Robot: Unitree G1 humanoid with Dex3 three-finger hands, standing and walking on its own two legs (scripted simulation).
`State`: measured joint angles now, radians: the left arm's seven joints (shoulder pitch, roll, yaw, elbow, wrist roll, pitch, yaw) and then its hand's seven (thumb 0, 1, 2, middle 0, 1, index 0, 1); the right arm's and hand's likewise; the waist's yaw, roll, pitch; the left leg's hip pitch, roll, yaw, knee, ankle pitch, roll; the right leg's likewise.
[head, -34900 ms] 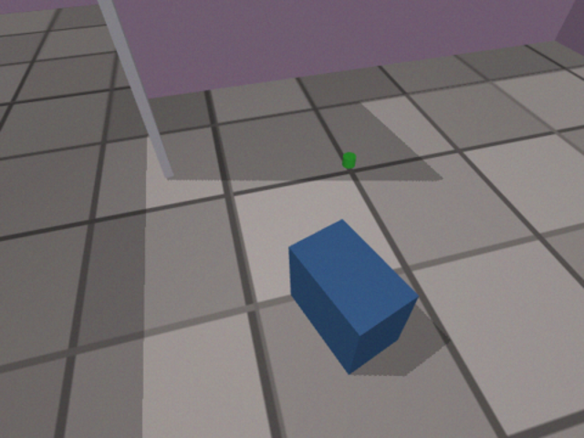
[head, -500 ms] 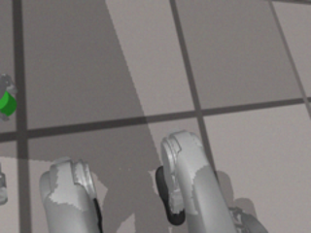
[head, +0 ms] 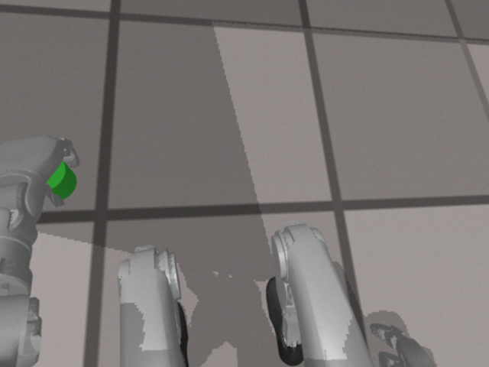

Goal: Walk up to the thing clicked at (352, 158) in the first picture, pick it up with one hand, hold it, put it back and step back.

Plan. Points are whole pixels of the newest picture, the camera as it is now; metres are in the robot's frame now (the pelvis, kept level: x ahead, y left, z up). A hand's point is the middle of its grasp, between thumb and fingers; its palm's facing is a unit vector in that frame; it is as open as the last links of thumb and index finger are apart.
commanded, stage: lift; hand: left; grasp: from above
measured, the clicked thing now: (49, 177) +0.46 +0.30 -0.14
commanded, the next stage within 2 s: hold in 1.16 s
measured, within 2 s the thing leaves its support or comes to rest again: neither
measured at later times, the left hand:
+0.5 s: hand out of the picture +0.37 +0.27 +0.09, palm faces -0.43 -0.11 -0.90, open 8.7 cm
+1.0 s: hand out of the picture +0.36 +0.24 +0.22, palm faces -0.44 -0.11 -0.89, open 8.7 cm
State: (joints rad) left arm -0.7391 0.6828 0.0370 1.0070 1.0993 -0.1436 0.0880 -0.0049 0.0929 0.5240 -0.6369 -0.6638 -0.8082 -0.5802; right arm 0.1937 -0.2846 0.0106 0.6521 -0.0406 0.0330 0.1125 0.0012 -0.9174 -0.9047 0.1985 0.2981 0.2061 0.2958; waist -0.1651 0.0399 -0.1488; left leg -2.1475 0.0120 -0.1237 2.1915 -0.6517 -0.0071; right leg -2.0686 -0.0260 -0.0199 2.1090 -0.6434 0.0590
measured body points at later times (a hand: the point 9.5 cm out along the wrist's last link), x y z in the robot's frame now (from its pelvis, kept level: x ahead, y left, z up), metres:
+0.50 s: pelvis +0.01 +0.00 +0.17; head +0.14 +0.02 +0.60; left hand +0.39 +0.27 +0.14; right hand +0.15 -0.26 +0.05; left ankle +0.09 +0.13 -0.36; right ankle +0.11 -0.15 -0.36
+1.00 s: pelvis +0.05 -0.01 +0.30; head +0.11 +0.00 +0.75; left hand +0.38 +0.25 +0.27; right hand +0.16 -0.27 +0.18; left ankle +0.08 +0.13 -0.36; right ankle +0.11 -0.15 -0.36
